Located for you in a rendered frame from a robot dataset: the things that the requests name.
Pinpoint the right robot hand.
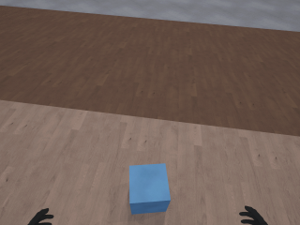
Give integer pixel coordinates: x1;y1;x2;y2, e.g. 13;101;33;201
239;206;268;225

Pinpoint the carton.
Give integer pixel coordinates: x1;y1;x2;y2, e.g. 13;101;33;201
129;163;171;215

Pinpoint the left robot hand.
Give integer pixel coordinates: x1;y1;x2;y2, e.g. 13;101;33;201
27;208;54;225

